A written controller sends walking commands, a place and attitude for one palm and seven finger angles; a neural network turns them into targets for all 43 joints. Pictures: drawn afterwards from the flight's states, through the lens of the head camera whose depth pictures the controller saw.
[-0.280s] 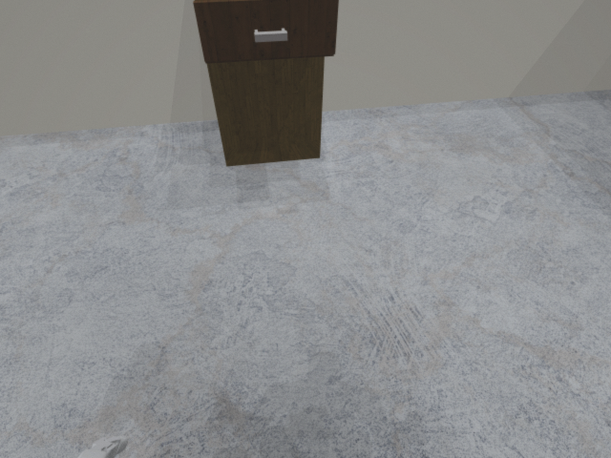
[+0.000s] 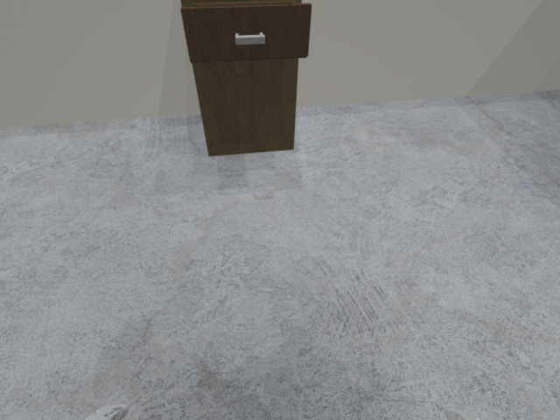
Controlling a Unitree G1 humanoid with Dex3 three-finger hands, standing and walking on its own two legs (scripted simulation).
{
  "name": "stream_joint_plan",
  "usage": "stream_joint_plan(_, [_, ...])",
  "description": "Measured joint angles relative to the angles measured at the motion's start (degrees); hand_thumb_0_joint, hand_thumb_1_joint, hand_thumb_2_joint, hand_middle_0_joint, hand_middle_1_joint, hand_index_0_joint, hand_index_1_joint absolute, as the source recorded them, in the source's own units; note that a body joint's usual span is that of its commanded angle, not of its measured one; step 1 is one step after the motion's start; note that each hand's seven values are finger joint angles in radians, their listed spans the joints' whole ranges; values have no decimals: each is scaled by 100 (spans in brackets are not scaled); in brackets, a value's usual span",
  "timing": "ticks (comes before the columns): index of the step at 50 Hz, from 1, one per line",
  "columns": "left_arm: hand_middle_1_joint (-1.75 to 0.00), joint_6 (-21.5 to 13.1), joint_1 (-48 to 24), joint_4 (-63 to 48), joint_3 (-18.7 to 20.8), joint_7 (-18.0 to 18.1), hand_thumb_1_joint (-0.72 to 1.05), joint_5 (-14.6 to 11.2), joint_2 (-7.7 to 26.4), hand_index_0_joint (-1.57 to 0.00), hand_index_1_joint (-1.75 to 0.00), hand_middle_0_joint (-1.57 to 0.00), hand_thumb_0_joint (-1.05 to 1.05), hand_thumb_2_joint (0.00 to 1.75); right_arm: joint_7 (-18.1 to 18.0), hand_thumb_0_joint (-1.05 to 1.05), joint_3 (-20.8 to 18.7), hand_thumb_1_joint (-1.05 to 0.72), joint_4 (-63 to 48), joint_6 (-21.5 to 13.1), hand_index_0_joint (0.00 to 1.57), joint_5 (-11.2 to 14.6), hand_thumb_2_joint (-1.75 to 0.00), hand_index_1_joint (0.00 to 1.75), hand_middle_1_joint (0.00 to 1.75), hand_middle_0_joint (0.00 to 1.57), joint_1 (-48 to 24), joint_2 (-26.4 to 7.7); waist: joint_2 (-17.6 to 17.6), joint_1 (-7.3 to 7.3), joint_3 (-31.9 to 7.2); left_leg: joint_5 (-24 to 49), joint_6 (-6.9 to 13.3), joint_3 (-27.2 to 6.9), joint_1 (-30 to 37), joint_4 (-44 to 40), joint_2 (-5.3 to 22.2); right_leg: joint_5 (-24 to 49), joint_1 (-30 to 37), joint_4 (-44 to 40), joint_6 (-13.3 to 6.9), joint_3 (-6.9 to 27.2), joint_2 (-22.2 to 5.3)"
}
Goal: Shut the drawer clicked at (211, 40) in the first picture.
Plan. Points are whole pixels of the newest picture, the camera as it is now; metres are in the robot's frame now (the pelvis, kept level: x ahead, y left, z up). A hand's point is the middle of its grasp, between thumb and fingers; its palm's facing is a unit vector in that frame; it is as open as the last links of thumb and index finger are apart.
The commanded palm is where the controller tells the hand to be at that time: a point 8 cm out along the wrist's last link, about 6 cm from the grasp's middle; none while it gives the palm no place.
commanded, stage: stand and wait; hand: left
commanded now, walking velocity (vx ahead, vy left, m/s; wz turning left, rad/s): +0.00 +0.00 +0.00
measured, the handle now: (249, 37) +1.32 +0.19 +0.00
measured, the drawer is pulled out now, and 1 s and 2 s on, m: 0.30 0.30 0.30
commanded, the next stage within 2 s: look at it before walking up in 0.54 s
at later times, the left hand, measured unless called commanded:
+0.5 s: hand out of the picture +0.06 +0.24 -0.15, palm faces -0.03 -0.94 -0.34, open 7.4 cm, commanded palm none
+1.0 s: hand out of the picture +0.04 +0.24 -0.15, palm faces -0.04 -0.94 -0.33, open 7.4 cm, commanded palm none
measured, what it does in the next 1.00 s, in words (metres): stands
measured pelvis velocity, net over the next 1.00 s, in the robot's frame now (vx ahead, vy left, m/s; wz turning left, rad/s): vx -0.03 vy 0.00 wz -0.01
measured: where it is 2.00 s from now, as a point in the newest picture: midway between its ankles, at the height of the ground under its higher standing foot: outside the picture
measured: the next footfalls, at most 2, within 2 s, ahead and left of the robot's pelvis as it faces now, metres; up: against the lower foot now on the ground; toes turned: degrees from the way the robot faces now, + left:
right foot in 1.84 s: +0.22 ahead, -0.14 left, +0.00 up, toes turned -14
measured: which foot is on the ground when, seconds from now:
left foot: down 0.00-1.00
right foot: down 0.00-1.00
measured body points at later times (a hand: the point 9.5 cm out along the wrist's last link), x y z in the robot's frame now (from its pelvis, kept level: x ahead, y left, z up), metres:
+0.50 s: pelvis -0.02 -0.01 +0.01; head -0.02 -0.01 +0.46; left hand +0.06 +0.29 -0.12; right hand +0.06 -0.30 -0.13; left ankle -0.02 +0.13 -0.74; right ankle -0.03 -0.12 -0.74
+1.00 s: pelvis -0.03 +0.00 +0.01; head -0.02 +0.00 +0.46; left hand +0.05 +0.29 -0.13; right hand +0.04 -0.30 -0.13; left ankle -0.02 +0.13 -0.74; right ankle -0.03 -0.12 -0.74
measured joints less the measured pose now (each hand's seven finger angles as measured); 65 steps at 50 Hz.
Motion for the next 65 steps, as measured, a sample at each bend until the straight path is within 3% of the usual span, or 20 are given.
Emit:
stream_joint_plan(27, [-30, -21, 95, 504, 43, -11, 90, -13, 75, -21, -30, -20, 1, 90, 4, 1, -1, -91, 613, 19, 20, 41, -90, 30, 30, 20, 242, -91, 30, -23, 101, 354, -71, 0, 182, -418, 93, 375, 178, -434, -61, -3, 90])
stream_joint_plan(65, [-30, -38, 148, 610, 26, -6, 90, 2, 48, -21, -30, -20, 1, 90, 22, 1, 5, -91, 736, -5, 20, 52, -90, 30, 30, 20, 219, -46, -8, -12, 122, 482, -20, 39, 156, -548, 62, 550, 176, -637, 2, 37, 58])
